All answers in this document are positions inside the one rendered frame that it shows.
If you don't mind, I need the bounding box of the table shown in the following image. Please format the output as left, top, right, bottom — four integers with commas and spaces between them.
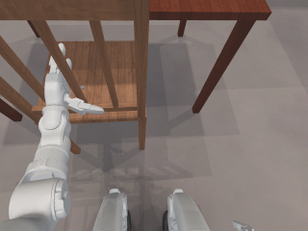
0, 0, 271, 122

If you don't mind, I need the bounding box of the chair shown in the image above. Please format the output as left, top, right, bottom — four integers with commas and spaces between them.
0, 0, 150, 154

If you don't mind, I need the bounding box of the robot right thigh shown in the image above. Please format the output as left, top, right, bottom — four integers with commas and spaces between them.
167, 192, 210, 231

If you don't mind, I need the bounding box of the left robot hand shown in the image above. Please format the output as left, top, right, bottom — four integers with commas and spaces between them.
44, 43, 105, 116

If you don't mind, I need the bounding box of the robot right shin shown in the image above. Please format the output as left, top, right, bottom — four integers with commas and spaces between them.
167, 189, 183, 231

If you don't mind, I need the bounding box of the left robot forearm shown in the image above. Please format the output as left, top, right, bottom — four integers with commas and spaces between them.
9, 104, 71, 219

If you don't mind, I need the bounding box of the left robot upper arm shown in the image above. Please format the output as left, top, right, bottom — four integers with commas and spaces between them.
0, 177, 71, 231

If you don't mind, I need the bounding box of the right robot hand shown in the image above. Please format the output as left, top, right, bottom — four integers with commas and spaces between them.
233, 220, 254, 231

